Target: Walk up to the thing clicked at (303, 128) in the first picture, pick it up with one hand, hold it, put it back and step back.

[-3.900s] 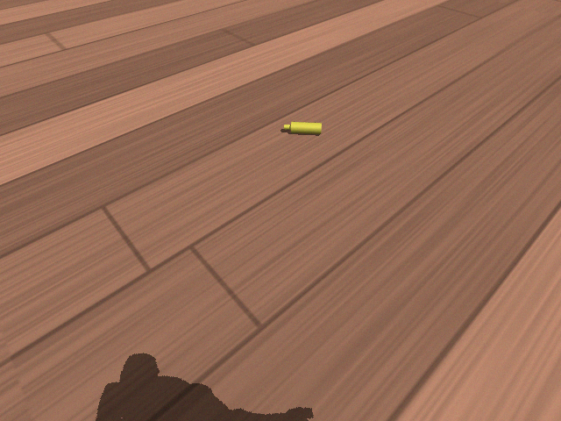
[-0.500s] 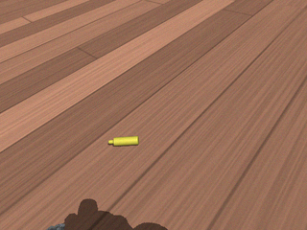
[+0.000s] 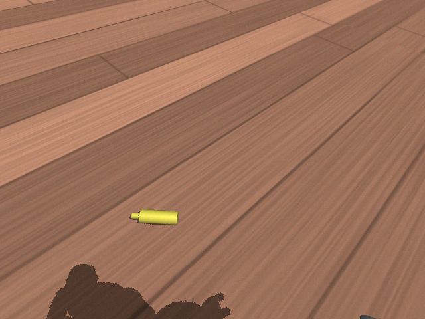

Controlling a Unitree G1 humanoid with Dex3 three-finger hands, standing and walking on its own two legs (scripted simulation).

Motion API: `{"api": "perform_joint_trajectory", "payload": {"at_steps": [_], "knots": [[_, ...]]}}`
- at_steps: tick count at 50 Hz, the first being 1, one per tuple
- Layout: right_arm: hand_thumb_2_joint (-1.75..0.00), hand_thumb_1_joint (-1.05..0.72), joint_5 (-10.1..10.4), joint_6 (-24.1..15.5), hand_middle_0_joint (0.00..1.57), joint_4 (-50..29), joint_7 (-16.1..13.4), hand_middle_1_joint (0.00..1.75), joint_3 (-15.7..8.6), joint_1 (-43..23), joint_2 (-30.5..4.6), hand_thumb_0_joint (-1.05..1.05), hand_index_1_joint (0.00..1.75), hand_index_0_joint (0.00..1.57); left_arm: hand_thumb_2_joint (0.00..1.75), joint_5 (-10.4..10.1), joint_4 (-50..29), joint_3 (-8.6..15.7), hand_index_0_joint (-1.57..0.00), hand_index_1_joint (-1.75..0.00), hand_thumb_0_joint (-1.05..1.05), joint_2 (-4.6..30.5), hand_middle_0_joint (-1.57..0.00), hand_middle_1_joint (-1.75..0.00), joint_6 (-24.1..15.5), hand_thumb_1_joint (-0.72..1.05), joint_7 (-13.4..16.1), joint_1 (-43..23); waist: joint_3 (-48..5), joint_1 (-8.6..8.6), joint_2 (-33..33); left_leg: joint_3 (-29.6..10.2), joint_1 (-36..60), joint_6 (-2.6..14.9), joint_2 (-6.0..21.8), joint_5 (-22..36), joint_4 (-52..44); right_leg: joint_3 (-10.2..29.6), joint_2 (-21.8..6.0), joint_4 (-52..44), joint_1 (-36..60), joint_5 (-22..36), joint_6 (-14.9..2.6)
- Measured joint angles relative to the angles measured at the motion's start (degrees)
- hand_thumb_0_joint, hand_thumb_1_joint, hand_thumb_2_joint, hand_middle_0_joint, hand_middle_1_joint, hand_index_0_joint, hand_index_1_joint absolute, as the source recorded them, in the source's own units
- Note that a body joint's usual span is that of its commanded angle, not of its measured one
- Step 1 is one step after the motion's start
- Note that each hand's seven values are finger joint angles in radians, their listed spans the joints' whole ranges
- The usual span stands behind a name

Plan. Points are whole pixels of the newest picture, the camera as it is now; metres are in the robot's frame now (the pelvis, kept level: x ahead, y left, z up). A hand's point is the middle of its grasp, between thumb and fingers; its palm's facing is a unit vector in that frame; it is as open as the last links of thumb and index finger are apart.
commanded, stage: walk up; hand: left
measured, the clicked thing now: (155, 216) +0.70 +0.28 -0.73
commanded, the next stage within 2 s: none
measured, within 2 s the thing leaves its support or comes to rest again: neither
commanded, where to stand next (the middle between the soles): +0.28 -0.03 m, yaw -1 degrees
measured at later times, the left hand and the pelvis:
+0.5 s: hand (108, 303) +0.18 +0.22 -0.11, palm faces -0.02 -0.90 -0.44, open 7.4 cm; pelvis +0.14 -0.06 +0.00, yaw +0 degrees
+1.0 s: hand (108, 299) +0.20 +0.24 -0.16, palm faces -0.03 -0.93 -0.38, open 7.4 cm; pelvis +0.14 -0.03 -0.01, yaw +0 degrees
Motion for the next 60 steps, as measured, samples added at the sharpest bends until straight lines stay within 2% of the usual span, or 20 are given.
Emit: {"api": "perform_joint_trajectory", "payload": {"at_steps": [4, 8, 13, 15, 17, 18, 20, 23, 27, 31, 33, 35, 36, 39, 41, 45, 47, 49, 53, 60], "knots": [[-0.9, -0.9, 0.41, -0.08, 0.2, 0.08, -0.25, 0.3, 0.88, 1.94, 0.38, 0.01, 0.3, 0.2, 0.9, -0.29, -0.93, 0.61, -0.21, -0.3, 0.01, 1.2, -0.2, -0.3, -0.23, 0.9, -0.78, -1.2, -0.48, -0.38, -1.29, 0.06, 4.42, -0.59, -0.48, 0.05, -4.09, 2.35, -3.03, -3.62, -6.22, 6.23, 0.83], [-0.9, -0.9, 0.05, 0.38, 0.2, 0.48, 0.14, 0.3, 0.71, 3.35, -0.4, 0.01, 0.3, 0.2, 0.9, 0.11, -0.63, 1.28, -0.21, -0.3, 0.01, 1.49, -0.2, -0.3, -0.16, 0.9, -1.62, -1.83, -1.0, -0.53, -1.15, 0.71, 7.34, -0.51, -0.59, -1.77, -5.24, 2.15, -5.67, -12.81, -8.31, 10.69, 2.39], [-0.9, -0.9, -0.13, 1.25, 0.2, 0.85, 0.58, 0.3, -0.09, 4.73, -2.32, 0.01, 0.3, 0.2, 0.9, 0.37, 0.79, 1.68, -0.21, -0.3, 0.01, 1.11, -0.2, -0.3, -0.78, 0.91, -2.21, -2.13, -2.04, -1.38, 1.09, 0.72, 8.54, -1.42, -0.08, -6.01, -3.01, 1.0, -5.61, -24.67, -5.01, 15.17, 2.44], [-0.9, -0.9, -0.08, 1.91, 0.2, 0.97, 0.64, 0.3, -0.28, 5.22, -2.97, 0.01, 0.3, 0.2, 0.9, 0.53, 0.98, 1.86, -0.21, -0.3, 0.01, 1.28, -0.2, -0.3, -1.72, 0.9, -1.93, -1.72, -2.52, -1.35, 2.03, 0.57, 8.13, -2.02, 0.51, -9.19, 0.45, 0.2, -4.49, -29.29, -1.57, 17.21, 2.59], [-0.9, -0.9, -0.01, 2.74, 0.2, 1.66, 0.26, 0.3, -0.68, 4.95, -3.86, 0.01, 0.3, 0.2, 0.9, 0.91, 1.12, 2.06, -0.21, -0.3, 0.01, 0.16, -0.2, -0.3, -2.83, 0.9, -1.14, -2.19, -1.82, -1.07, 5.69, -1.56, 5.79, -0.23, 2.81, -12.68, 8.75, -1.63, -2.13, -27.63, -0.6, 15.89, 3.27], [-0.9, -0.9, 0.03, 3.19, 0.2, 2.06, 0.01, 0.3, -0.69, 4.79, -3.75, 0.01, 0.3, 0.2, 0.9, 0.99, 0.7, 1.91, -0.21, -0.3, 0.01, -0.14, -0.2, -0.3, -3.31, 0.9, -0.83, -2.2, -1.63, -0.73, 6.26, -2.96, 3.66, 0.11, 1.94, -13.75, 14.48, -2.02, -2.0, -26.57, -0.4, 14.56, 3.24], [-0.9, -0.9, -0.1, 3.87, 0.2, 2.88, -0.36, 0.3, -0.22, 4.16, -3.35, 0.01, 0.3, 0.2, 0.9, 0.63, -0.03, 1.3, -0.21, -0.3, 0.0, -0.62, -0.2, -0.3, -3.59, 0.9, -0.42, -2.0, -1.52, 0.49, 5.89, -2.95, -0.53, -0.02, -0.56, -15.33, 23.27, -1.5, -2.71, -26.49, 0.49, 13.28, 2.7], [-0.9, -0.9, 0.49, 3.96, 0.2, 2.97, -0.73, 0.3, 0.04, 2.33, -3.19, 0.01, 0.3, 0.2, 0.9, 0.04, -0.61, 0.18, -0.21, -0.3, 0.0, -1.61, -0.2, -0.3, -3.39, 0.9, 0.53, -1.89, -0.5, 1.16, 6.28, -2.96, -5.97, -0.51, -1.5, -14.67, 26.92, -1.42, -3.17, -29.8, 2.87, 14.08, 2.54], [-0.9, -0.9, 0.69, 4.31, 0.2, 2.22, -0.86, 0.3, 0.09, -0.49, -2.62, 0.01, 0.3, 0.2, 0.9, 0.17, -0.81, -0.97, -0.21, -0.3, 0.0, -1.87, -0.2, -0.3, -3.15, 0.9, 1.7, -2.11, 1.38, 1.42, 6.59, -4.2, -9.3, -1.11, -0.55, -10.23, 20.74, -1.35, -2.71, -31.06, 4.02, 14.04, 2.81], [-0.9, -0.9, 0.76, 4.95, 0.2, 3.09, -1.09, 0.3, 0.13, -2.91, -1.59, 0.01, 0.3, 0.2, 0.9, 0.08, -0.68, -1.51, -0.21, -0.3, 0.0, -1.58, -0.2, -0.3, -2.13, 0.9, 2.4, -3.93, 2.59, 1.36, 5.95, -4.04, -8.25, -1.49, 0.12, -5.25, 11.66, -1.8, -2.48, -27.89, 3.11, 11.84, 3.39], [-0.9, -0.9, 0.7, 5.02, 0.2, 3.75, -1.15, 0.3, 0.12, -3.54, -1.18, 0.01, 0.3, 0.2, 0.9, -0.25, -0.65, -1.75, -0.21, -0.3, 0.01, -1.2, -0.2, -0.3, -1.34, 0.9, 2.51, -5.19, 2.61, 1.11, 5.15, -3.16, -5.93, -1.23, -0.24, -1.51, 7.13, -2.07, -2.89, -24.36, 1.86, 9.69, 3.91], [-0.9, -0.9, 0.26, 4.89, 0.2, 4.8, -1.41, 0.3, -0.02, -4.32, -0.2, 0.01, 0.3, 0.2, 0.9, -0.63, -0.18, -1.71, -0.21, -0.3, 0.01, -0.54, -0.2, -0.3, -0.34, 0.9, 2.77, -7.25, 3.01, 0.72, 2.6, -2.44, -4.82, -1.52, -1.93, -1.26, 5.94, -1.67, -4.69, -20.24, 0.43, 7.33, 4.33], [-0.9, -0.9, -0.03, 4.94, 0.2, 5.1, -1.42, 0.3, 0.14, -4.68, 0.25, 0.01, 0.3, 0.2, 0.9, -0.95, 0.08, -1.59, -0.21, -0.3, 0.01, -0.45, -0.2, -0.3, 0.22, 0.9, 2.97, -8.43, 3.32, 0.96, 1.41, -1.94, -4.97, -1.45, -2.45, -1.71, 6.55, -0.8, -5.06, -18.98, -0.17, 6.97, 3.49], [-0.9, -0.9, -0.03, 5.22, 0.2, 5.63, -1.16, 0.3, 0.78, -5.92, 0.79, 0.01, 0.3, 0.2, 0.9, -1.29, 1.0, -1.68, -0.21, -0.3, 0.01, -0.59, -0.2, -0.3, 1.29, 0.9, 3.38, -10.57, 3.17, 0.49, 1.02, -2.42, -5.82, -0.85, -1.63, -2.26, 7.7, 0.9, -2.49, -13.7, -1.47, -2.03, 1.66], [-0.9, -0.9, -0.32, 5.39, 0.2, 5.68, -1.26, 0.3, 1.06, -6.54, 1.15, 0.01, 0.3, 0.2, 0.9, -1.26, 2.0, -1.48, -0.21, -0.3, 0.01, -0.41, -0.2, -0.3, 1.59, 0.9, 3.16, -11.25, 2.34, -0.05, 0.67, -2.72, -6.31, -0.74, -1.35, -1.68, 7.02, 1.3, -1.45, -11.73, -1.53, -3.51, 1.01], [-0.9, -0.9, -0.49, 5.41, 0.2, 5.95, -1.39, 0.3, 1.23, -8.0, 0.67, 0.01, 0.3, 0.2, 0.9, -0.92, 3.91, -1.08, -0.21, -0.3, 0.0, -0.44, -0.2, -0.3, 1.11, 0.9, 2.89, -11.06, 0.87, -0.13, 0.82, -2.32, -7.63, -0.98, -0.97, -1.0, 6.68, 0.78, -0.9, -19.24, 2.56, -0.34, 1.08], [-0.9, -0.9, -0.29, 5.63, 0.2, 6.34, -1.47, 0.3, 1.11, -8.96, 0.01, 0.01, 0.3, 0.2, 0.9, -0.37, 5.65, -0.9, -0.21, -0.3, 0.0, -1.17, -0.2, -0.3, 0.74, 0.9, 3.04, -10.98, 1.14, -0.15, 2.5, -2.76, -7.7, -1.27, -0.08, -1.18, 7.43, 0.3, 0.16, -24.46, 5.22, 4.91, 2.72], [-0.9, -0.9, 0.1, 5.91, 0.2, 7.26, -1.6, 0.3, 1.12, -9.16, -0.16, 0.01, 0.3, 0.2, 0.9, 0.35, 7.11, -1.16, -0.21, -0.3, 0.0, -2.01, -0.2, -0.3, 0.55, 0.9, 3.03, -10.35, 0.88, -0.18, 4.46, -3.7, -6.68, -1.65, 0.79, -0.6, 6.4, -0.46, 1.16, -27.13, 7.08, 6.89, 3.79], [-0.9, -0.9, 0.12, 5.62, 0.2, 9.65, -1.1, 0.3, 1.8, -8.69, 1.01, 0.01, 0.3, 0.2, 0.9, 0.64, 9.51, -1.7, -0.21, -0.3, 0.0, -1.67, -0.2, -0.3, 1.0, 0.9, 2.33, -8.51, -1.38, 0.27, 3.49, -2.52, -3.64, -1.7, -0.51, 1.81, 1.07, 0.49, -0.23, -28.49, 7.96, 7.35, 3.74], [-0.9, -0.9, 0.12, 5.27, 0.2, 13.31, -0.34, 0.3, 2.4, -8.52, 1.62, 0.01, 0.3, 0.2, 0.9, 0.48, 12.21, -1.88, -0.21, -0.3, 0.01, -2.3, -0.2, -0.3, -0.01, 0.9, 1.76, -8.04, -2.74, 0.32, 4.67, -2.77, -0.72, -2.24, -0.25, 4.08, -4.03, 0.22, 0.15, -33.79, 10.9, 9.89, 3.65]]}}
